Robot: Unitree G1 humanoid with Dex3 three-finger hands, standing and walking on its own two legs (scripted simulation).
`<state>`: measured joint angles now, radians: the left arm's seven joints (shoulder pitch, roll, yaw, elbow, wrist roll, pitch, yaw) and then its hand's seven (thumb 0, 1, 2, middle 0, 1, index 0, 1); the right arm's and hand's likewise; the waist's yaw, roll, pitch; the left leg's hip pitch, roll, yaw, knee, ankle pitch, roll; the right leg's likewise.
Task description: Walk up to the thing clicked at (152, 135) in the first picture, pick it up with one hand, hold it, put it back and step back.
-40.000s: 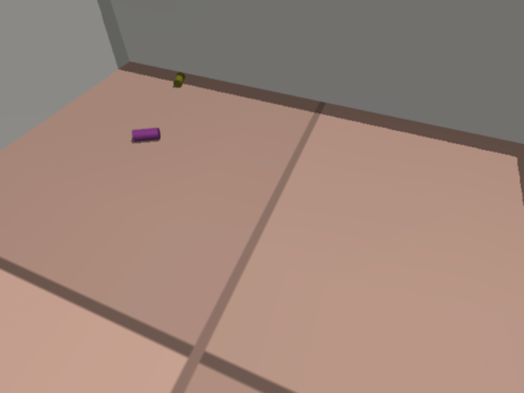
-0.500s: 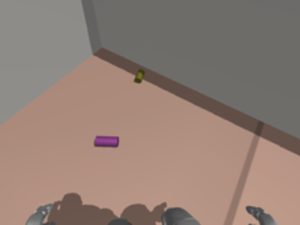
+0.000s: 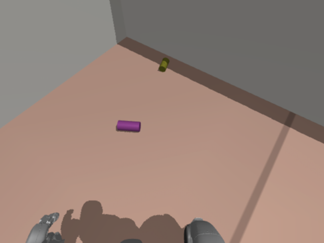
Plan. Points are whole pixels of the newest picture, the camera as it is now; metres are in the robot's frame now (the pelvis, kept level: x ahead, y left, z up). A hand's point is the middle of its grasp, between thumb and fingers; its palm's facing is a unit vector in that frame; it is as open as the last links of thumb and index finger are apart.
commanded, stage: step back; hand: left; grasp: from above
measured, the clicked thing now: (129, 125) +0.87 +0.22 -0.71
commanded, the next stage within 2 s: stand in 1.58 s
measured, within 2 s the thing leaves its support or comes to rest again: neither
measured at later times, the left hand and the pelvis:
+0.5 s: hand out of the picture -0.08 +0.26 -0.12, palm faces -0.05 -0.90 -0.43, open 7.4 cm; pelvis -0.18 -0.01 +0.01, yaw -3 degrees
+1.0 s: hand out of the picture -0.20 +0.26 -0.13, palm faces +0.00 -0.93 -0.37, open 7.4 cm; pelvis -0.24 +0.00 +0.02, yaw -2 degrees
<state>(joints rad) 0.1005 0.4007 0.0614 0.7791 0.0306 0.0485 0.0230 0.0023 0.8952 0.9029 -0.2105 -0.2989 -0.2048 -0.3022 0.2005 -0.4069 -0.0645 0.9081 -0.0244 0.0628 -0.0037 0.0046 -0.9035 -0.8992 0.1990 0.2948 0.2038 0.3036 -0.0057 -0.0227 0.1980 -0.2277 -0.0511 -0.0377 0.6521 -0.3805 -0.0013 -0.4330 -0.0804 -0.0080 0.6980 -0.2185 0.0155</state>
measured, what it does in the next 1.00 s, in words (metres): walks backwards: right foot, then left foot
